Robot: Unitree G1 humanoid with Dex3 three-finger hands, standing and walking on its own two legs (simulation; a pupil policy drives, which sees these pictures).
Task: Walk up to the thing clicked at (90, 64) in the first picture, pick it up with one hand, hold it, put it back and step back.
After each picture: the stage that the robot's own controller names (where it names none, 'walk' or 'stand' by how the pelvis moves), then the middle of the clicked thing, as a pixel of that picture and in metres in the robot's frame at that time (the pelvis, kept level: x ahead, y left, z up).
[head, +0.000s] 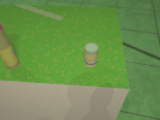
stand; (90, 55) +0.59 -0.02 -0.08
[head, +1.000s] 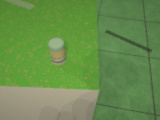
sink last; (57, 52) +0.52 +0.16 -0.05
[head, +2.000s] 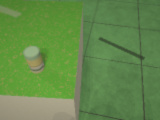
stand; (34, 60) +0.49 +0.25 -0.05
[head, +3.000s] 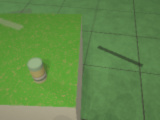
stand; (37, 70) +0.49 +0.24 -0.09
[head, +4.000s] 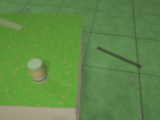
stand; (37, 71) +0.48 +0.24 -0.09
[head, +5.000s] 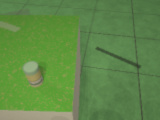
stand; (33, 74) +0.47 +0.26 -0.09
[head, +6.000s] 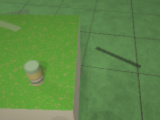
stand; (34, 73) +0.48 +0.25 -0.09
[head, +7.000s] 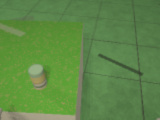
rise first; (38, 77) +0.47 +0.25 -0.09
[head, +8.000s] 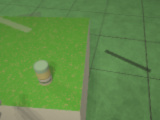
go down; (43, 73) +0.48 +0.24 -0.08
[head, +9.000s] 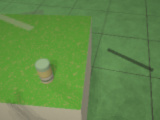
go down; (44, 71) +0.48 +0.24 -0.08
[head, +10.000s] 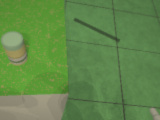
go down; (15, 49) +0.48 +0.22 -0.02
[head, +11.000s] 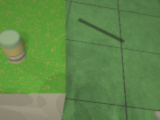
approach; (13, 47) +0.49 +0.23 -0.01
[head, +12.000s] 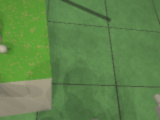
close in; out of the picture +0.52 +0.24 +0.03
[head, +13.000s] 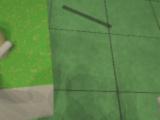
lift; out of the picture +0.49 +0.23 +0.03
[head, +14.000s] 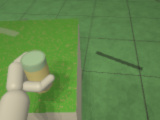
lift; (37, 72) +0.33 +0.15 +0.15
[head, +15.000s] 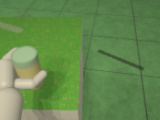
hold; (29, 69) +0.32 +0.18 +0.15
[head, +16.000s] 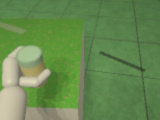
hold; (33, 67) +0.33 +0.17 +0.16
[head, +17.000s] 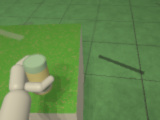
crouch; (38, 75) +0.33 +0.16 +0.13
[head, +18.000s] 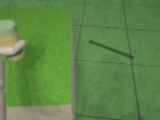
crouch; (9, 40) +0.45 +0.24 +0.14
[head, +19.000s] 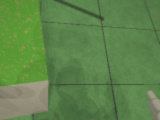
lower; out of the picture +0.52 +0.25 +0.04
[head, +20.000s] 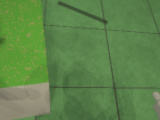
lower; out of the picture +0.51 +0.24 +0.03
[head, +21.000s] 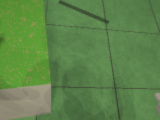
lower; out of the picture +0.51 +0.25 +0.03
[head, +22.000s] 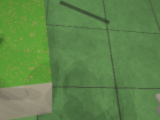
lower; out of the picture +0.50 +0.26 +0.03
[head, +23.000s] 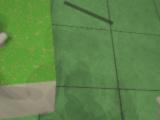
draw back; out of the picture +0.51 +0.24 +0.03
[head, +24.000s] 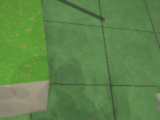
sink last; out of the picture +0.50 +0.25 +0.03
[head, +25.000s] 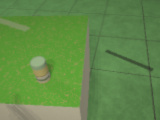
sink last; (40, 70) +0.48 +0.24 -0.03
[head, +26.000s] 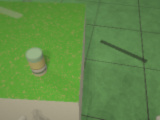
stand; (37, 62) +0.48 +0.23 -0.02
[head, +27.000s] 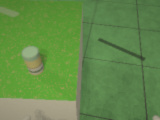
stand; (33, 61) +0.48 +0.24 -0.02
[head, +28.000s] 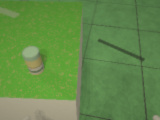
stand; (33, 61) +0.48 +0.24 -0.02
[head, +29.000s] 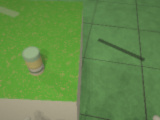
stand; (34, 61) +0.48 +0.23 -0.02
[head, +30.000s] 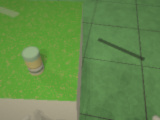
stand; (33, 61) +0.48 +0.23 -0.02
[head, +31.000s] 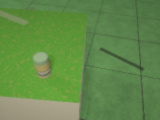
stand; (42, 65) +0.50 +0.22 -0.06
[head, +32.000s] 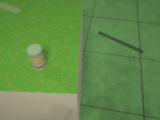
walk; (37, 57) +0.51 +0.23 -0.07
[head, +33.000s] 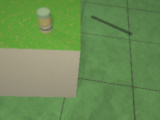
walk; (44, 20) +0.72 +0.21 -0.07
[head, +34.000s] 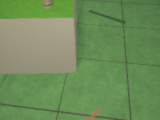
stand; out of the picture +1.04 +0.30 -0.06
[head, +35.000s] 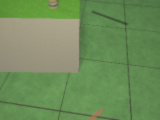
stand; out of the picture +1.05 +0.25 -0.08
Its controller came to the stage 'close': yes
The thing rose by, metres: 0.24
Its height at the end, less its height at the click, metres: +0.00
